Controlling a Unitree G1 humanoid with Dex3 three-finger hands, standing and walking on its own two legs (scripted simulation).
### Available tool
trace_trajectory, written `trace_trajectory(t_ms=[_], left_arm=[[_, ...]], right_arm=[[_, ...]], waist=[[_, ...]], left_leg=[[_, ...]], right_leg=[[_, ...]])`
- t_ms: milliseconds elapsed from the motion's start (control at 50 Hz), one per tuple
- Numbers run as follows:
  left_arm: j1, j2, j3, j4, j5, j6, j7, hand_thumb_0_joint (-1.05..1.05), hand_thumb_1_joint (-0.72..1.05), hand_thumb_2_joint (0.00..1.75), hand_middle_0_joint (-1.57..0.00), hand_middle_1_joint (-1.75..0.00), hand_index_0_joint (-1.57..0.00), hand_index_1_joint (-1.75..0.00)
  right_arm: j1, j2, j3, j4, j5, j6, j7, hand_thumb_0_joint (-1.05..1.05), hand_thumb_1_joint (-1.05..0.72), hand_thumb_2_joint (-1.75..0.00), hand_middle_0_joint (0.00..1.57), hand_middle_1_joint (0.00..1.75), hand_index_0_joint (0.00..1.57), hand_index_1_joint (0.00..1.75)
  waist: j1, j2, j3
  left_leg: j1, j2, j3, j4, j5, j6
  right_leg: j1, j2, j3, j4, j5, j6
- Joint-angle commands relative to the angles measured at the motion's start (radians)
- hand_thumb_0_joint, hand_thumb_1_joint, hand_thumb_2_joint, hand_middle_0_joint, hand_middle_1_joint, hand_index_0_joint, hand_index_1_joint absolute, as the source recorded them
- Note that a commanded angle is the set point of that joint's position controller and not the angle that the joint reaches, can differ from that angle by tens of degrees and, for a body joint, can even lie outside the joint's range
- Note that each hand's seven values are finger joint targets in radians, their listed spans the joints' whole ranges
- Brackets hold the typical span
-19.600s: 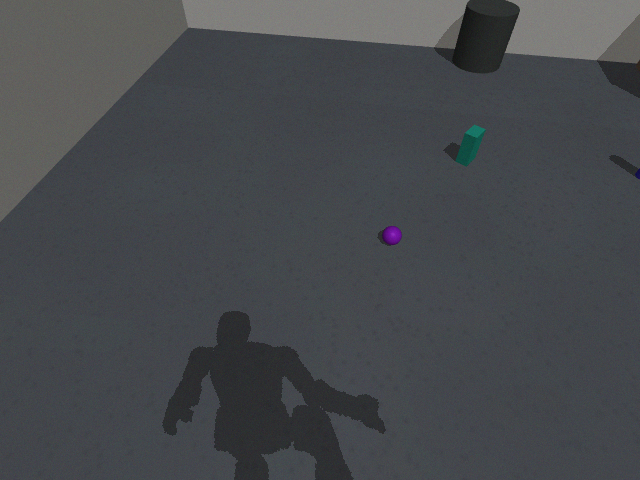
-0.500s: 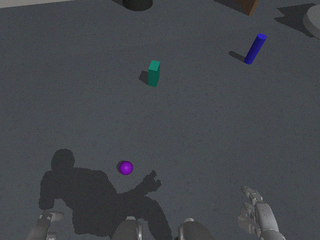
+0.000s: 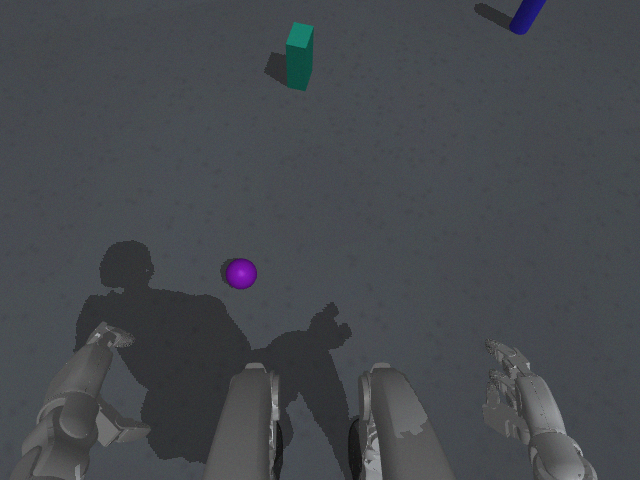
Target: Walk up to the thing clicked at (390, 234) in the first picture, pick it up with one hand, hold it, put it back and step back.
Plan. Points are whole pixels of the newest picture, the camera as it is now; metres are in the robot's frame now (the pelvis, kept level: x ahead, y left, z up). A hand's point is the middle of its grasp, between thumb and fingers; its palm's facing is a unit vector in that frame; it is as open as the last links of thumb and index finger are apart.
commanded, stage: rise first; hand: left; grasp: from above
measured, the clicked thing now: (241, 273) +0.52 +0.18 -0.54
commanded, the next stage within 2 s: none
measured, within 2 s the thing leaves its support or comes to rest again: neither
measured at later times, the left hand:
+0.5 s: hand (172, 318) +0.36 +0.27 -0.31, palm faces -0.48 -0.17 -0.86, open 14.0 cm
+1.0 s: hand (194, 295) +0.43 +0.26 -0.38, palm faces -0.46 -0.01 -0.89, open 14.2 cm
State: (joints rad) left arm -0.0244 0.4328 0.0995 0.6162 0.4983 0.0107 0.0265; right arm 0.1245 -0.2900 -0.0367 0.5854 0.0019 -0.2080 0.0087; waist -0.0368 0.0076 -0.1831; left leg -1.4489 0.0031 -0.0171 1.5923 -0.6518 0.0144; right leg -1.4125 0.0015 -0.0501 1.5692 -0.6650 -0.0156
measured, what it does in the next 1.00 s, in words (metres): lowers itself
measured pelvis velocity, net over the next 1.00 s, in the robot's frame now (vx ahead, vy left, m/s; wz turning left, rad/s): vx -0.05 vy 0.00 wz -0.10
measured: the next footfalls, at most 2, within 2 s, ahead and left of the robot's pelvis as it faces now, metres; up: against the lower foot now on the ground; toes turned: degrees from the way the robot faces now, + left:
none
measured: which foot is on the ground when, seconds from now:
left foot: down 0.00-1.00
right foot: down 0.00-1.00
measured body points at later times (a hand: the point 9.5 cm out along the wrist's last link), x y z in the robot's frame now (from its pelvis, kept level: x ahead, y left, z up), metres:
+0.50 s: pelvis -0.07 +0.00 -0.17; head +0.14 +0.03 +0.23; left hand +0.38 +0.28 -0.26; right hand +0.00 -0.29 -0.29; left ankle +0.04 +0.11 -0.55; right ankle +0.03 -0.12 -0.55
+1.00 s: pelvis -0.05 +0.00 -0.21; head +0.20 +0.05 +0.16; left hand +0.45 +0.25 -0.33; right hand -0.01 -0.27 -0.33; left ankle +0.04 +0.11 -0.55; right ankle +0.03 -0.12 -0.55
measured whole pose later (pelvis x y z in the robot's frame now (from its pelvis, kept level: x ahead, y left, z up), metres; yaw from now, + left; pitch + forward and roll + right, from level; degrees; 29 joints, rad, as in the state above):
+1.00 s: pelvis -0.05 +0.00 -0.21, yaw -6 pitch +37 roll -7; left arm -0.95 0.72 0.08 1.39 1.28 -0.24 0.37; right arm 0.14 -0.25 0.03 0.73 -0.12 -0.05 0.12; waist -0.21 -0.01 -0.07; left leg -2.25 0.02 -0.08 2.28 -0.68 0.04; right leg -2.17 0.01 -0.12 2.21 -0.68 -0.02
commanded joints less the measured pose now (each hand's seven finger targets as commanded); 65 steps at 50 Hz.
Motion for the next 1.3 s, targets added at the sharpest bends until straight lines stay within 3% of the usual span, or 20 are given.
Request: trace_trajectory(t_ms=[0, 60, 120, 200, 220, 300, 380, 400, 460, 520, 640, 720, 760, 820, 940, 960, 1000, 1060, 1120, 1280], left_arm=[[-0.187, 0.268, 0.095, -0.083, 0.121, -0.085, 0.074, 0.0, -0.56, 1.02, -0.07, -1.09, -0.06, -1.1], [-0.307, 0.255, 0.059, -0.021, 0.172, -0.093, 0.101, 0.0, -0.55, 1.01, -0.07, -1.1, -0.07, -1.1], [-0.491, 0.311, 0.052, 0.05, 0.244, -0.1, 0.123, 0.0, -0.55, 1.01, -0.07, -1.08, -0.07, -1.08], [-0.7, 0.361, 0.034, 0.22, 0.339, -0.131, 0.15, 0.0, -0.55, 1.02, -0.07, -1.07, -0.07, -1.07], [-0.722, 0.389, 0.045, 0.261, 0.357, -0.141, 0.158, 0.0, -0.54, 1.01, -0.07, -1.07, -0.08, -1.07], [-0.852, 0.434, 0.031, 0.371, 0.42, -0.183, 0.18, 0.0, -0.54, 1.01, -0.08, -1.07, -0.09, -1.06], [-0.968, 0.505, 0.042, 0.427, 0.495, -0.211, 0.207, 0.0, -0.54, 1.02, -0.07, -1.06, -0.08, -1.05], [-0.997, 0.462, 0.005, 0.439, 0.509, -0.216, 0.21, 0.0, -0.55, 1.03, -0.07, -1.03, -0.07, -1.04], [-1.054, 0.524, 0.029, 0.484, 0.566, -0.226, 0.245, 0.0, -0.57, 1.05, -0.08, -1.0, -0.06, -1.02], [-1.088, 0.526, 0.022, 0.527, 0.611, -0.23, 0.278, 0.0, -0.57, 1.05, -0.07, -0.99, -0.06, -1.01], [-1.119, 0.499, -0.002, 0.597, 0.689, -0.223, 0.313, 0.0, -0.56, 1.03, -0.07, -0.99, -0.06, -1.0], [-1.174, 0.522, 0.0, 0.584, 0.72, -0.228, 0.33, 0.0, -0.55, 1.02, -0.07, -0.98, -0.07, -0.99], [-1.162, 0.5, -0.01, 0.6, 0.73, -0.231, 0.336, 0.0, -0.56, 1.02, -0.08, -0.97, -0.07, -0.98], [-1.202, 0.535, 0.005, 0.587, 0.751, -0.242, 0.349, 0.0, -0.56, 1.02, -0.07, -0.97, -0.07, -0.98], [-1.251, 0.565, 0.024, 0.63, 0.77, -0.249, 0.39, 0.0, -0.55, 1.01, -0.07, -1.0, -0.07, -1.0], [-1.252, 0.575, 0.038, 0.648, 0.764, -0.244, 0.4, 0.0, -0.56, 1.02, -0.07, -0.99, -0.07, -0.99], [-1.236, 0.55, 0.022, 0.682, 0.766, -0.231, 0.408, 0.0, -0.55, 1.0, -0.07, -1.01, -0.07, -1.01], [-1.264, 0.568, 0.026, 0.699, 0.769, -0.214, 0.417, 0.0, -0.55, 1.01, -0.07, -1.01, -0.07, -1.0], [-1.281, 0.552, 0.006, 0.692, 0.768, -0.204, 0.41, 0.0, -0.56, 1.01, -0.07, -1.01, -0.07, -1.01], [-1.267, 0.565, 0.008, 0.69, 0.744, -0.184, 0.392, 0.0, -0.55, 1.0, -0.07, -1.04, -0.08, -1.03]], right_arm=[[0.062, -0.17, -0.076, -0.057, 0.012, -0.028, 0.003, 0.0, -0.88, -0.9, 0.2, 0.3, 0.2, 0.3], [0.078, -0.172, -0.079, -0.023, 0.011, -0.018, 0.012, 0.0, -0.87, -0.9, 0.2, 0.3, 0.2, 0.3], [0.108, -0.175, -0.084, 0.01, 0.007, -0.006, 0.019, 0.0, -0.88, -0.9, 0.2, 0.3, 0.2, 0.3], [0.134, -0.176, -0.08, 0.045, -0.004, 0.007, 0.024, 0.0, -0.89, -0.9, 0.2, 0.3, 0.2, 0.3], [0.128, -0.177, -0.08, 0.051, -0.006, 0.01, 0.023, 0.0, -0.89, -0.9, 0.2, 0.3, 0.2, 0.3], [0.131, -0.168, -0.072, 0.054, -0.021, 0.025, 0.026, 0.0, -0.9, -0.9, 0.2, 0.3, 0.2, 0.3], [0.141, -0.174, -0.058, 0.071, -0.033, 0.043, 0.028, 0.0, -0.91, -0.9, 0.2, 0.3, 0.2, 0.3], [0.149, -0.171, -0.053, 0.082, -0.037, 0.047, 0.03, 0.0, -0.9, -0.9, 0.2, 0.3, 0.2, 0.3], [0.168, -0.181, -0.045, 0.102, -0.044, 0.068, 0.031, 0.0, -0.9, -0.91, 0.2, 0.3, 0.2, 0.3], [0.177, -0.184, -0.04, 0.116, -0.054, 0.088, 0.038, 0.0, -0.9, -0.91, 0.2, 0.3, 0.2, 0.3], [0.217, -0.202, -0.033, 0.143, -0.074, 0.122, 0.059, 0.0, -0.9, -0.91, 0.2, 0.3, 0.2, 0.3], [0.23, -0.21, -0.038, 0.15, -0.087, 0.138, 0.072, 0.0, -0.9, -0.91, 0.2, 0.3, 0.2, 0.3], [0.239, -0.206, -0.034, 0.147, -0.095, 0.145, 0.079, 0.0, -0.9, -0.91, 0.2, 0.3, 0.2, 0.3], [0.255, -0.213, -0.028, 0.148, -0.105, 0.153, 0.086, 0.0, -0.9, -0.91, 0.2, 0.3, 0.2, 0.3], [0.265, -0.204, -0.005, 0.141, -0.124, 0.16, 0.096, 0.0, -0.91, -0.91, 0.2, 0.3, 0.2, 0.3], [0.263, -0.209, -0.007, 0.141, -0.126, 0.157, 0.096, 0.0, -0.91, -0.91, 0.2, 0.3, 0.2, 0.3], [0.265, -0.2, 0.007, 0.14, -0.133, 0.155, 0.1, 0.0, -0.91, -0.91, 0.2, 0.3, 0.2, 0.3], [0.257, -0.209, 0.01, 0.141, -0.134, 0.153, 0.098, 0.0, -0.91, -0.91, 0.2, 0.3, 0.2, 0.3], [0.26, -0.212, 0.014, 0.14, -0.135, 0.153, 0.1, 0.0, -0.91, -0.91, 0.2, 0.3, 0.2, 0.3], [0.275, -0.215, 0.024, 0.134, -0.13, 0.158, 0.105, 0.0, -0.91, -0.91, 0.2, 0.3, 0.2, 0.3]], waist=[[0.013, 0.108, -0.502], [-0.003, 0.102, -0.537], [-0.017, 0.071, -0.596], [-0.046, 0.038, -0.572], [-0.036, 0.027, -0.563], [-0.053, 0.023, -0.547], [-0.063, 0.102, -0.559], [-0.085, 0.131, -0.544], [-0.094, 0.153, -0.56], [-0.105, 0.175, -0.549], [-0.136, 0.252, -0.567], [-0.149, 0.281, -0.588], [-0.154, 0.271, -0.58], [-0.174, 0.278, -0.609], [-0.188, 0.256, -0.6], [-0.184, 0.244, -0.599], [-0.192, 0.235, -0.595], [-0.192, 0.274, -0.577], [-0.209, 0.292, -0.576], [-0.215, 0.301, -0.567]], left_leg=[[0.253, -0.017, -0.021, -0.059, 0.393, 0.006], [0.196, -0.014, -0.017, 0.007, 0.392, 0.009], [0.108, -0.016, -0.006, 0.08, 0.325, 0.017], [-0.055, -0.02, -0.005, 0.145, 0.168, 0.016], [-0.085, -0.021, -0.005, 0.158, 0.116, 0.018], [-0.208, -0.031, 0.015, 0.219, 0.008, 0.025], [-0.209, -0.03, 0.004, 0.249, -0.036, 0.021], [-0.206, -0.027, 0.0, 0.256, -0.037, 0.019], [-0.216, -0.028, -0.009, 0.283, -0.025, 0.019], [-0.214, -0.027, -0.02, 0.296, -0.019, 0.017], [-0.161, -0.016, -0.051, 0.337, 0.123, 0.003], [-0.133, -0.008, -0.062, 0.366, 0.168, -0.001], [-0.14, -0.007, -0.065, 0.382, 0.184, -0.001], [-0.126, -0.005, -0.067, 0.416, 0.228, 0.003], [-0.224, -0.006, -0.037, 0.46, 0.179, 0.023], [-0.245, -0.005, -0.035, 0.465, 0.164, 0.026], [-0.25, -0.004, -0.029, 0.479, 0.171, 0.029], [-0.251, 0.002, -0.042, 0.467, 0.148, 0.023], [-0.245, 0.005, -0.055, 0.467, 0.146, 0.02], [-0.245, 0.009, -0.061, 0.493, 0.209, 0.018]], right_leg=[[0.07, 0.025, 0.034, -0.037, 0.358, -0.024], [0.011, 0.025, 0.028, 0.007, 0.356, -0.023], [-0.018, 0.026, 0.029, 0.035, 0.318, -0.02], [-0.096, 0.025, 0.014, 0.089, 0.186, -0.02], [-0.125, 0.024, 0.013, 0.095, 0.133, -0.019], [-0.169, 0.032, 0.032, 0.104, -0.026, -0.018], [-0.266, 0.033, 0.009, 0.167, -0.067, -0.025], [-0.292, 0.03, 0.0, 0.183, -0.049, -0.026], [-0.331, 0.032, -0.021, 0.231, -0.024, -0.029], [-0.393, 0.031, -0.042, 0.27, -0.001, -0.034], [-0.467, 0.023, -0.07, 0.36, 0.138, -0.036], [-0.494, 0.019, -0.074, 0.389, 0.173, -0.033], [-0.5, 0.018, -0.076, 0.399, 0.179, -0.031], [-0.49, 0.02, -0.076, 0.405, 0.212, -0.025], [-0.44, 0.035, -0.073, 0.4, 0.217, -0.019], [-0.441, 0.036, -0.073, 0.401, 0.21, -0.018], [-0.426, 0.038, -0.073, 0.397, 0.223, -0.015], [-0.48, 0.04, -0.082, 0.42, 0.199, -0.023], [-0.49, 0.043, -0.091, 0.433, 0.199, -0.025], [-0.474, 0.045, -0.091, 0.449, 0.253, -0.023]])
